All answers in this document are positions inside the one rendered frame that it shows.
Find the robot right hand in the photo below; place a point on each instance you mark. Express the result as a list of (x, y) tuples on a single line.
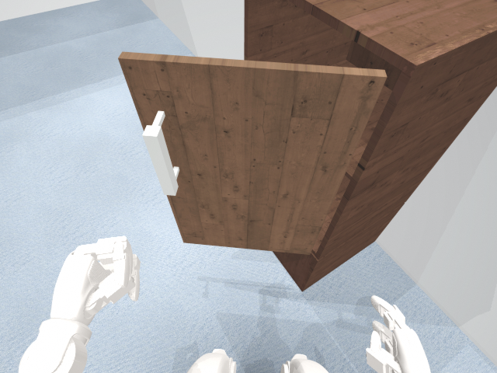
[(404, 352)]

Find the handle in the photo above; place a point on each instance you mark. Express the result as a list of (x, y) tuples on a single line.
[(157, 149)]

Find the robot left forearm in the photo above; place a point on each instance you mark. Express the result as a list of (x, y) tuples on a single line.
[(59, 348)]

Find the right robot shin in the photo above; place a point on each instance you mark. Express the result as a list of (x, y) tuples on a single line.
[(301, 356)]

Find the robot left hand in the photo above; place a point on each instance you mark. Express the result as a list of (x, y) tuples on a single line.
[(74, 295)]

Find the cupboard door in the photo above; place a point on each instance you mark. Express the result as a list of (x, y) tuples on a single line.
[(262, 147)]

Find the robot left thigh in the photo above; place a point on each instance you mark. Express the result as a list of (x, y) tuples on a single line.
[(213, 363)]

